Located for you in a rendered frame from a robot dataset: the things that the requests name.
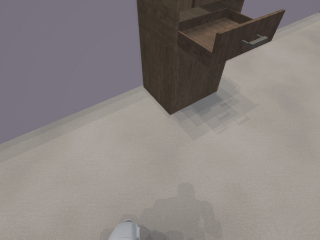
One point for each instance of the handle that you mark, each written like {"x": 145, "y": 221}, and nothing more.
{"x": 257, "y": 42}

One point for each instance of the cabinet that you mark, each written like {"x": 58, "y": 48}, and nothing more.
{"x": 174, "y": 78}

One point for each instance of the left robot thigh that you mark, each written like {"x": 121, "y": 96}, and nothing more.
{"x": 125, "y": 231}

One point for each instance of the drawer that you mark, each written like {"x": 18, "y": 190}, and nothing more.
{"x": 216, "y": 37}

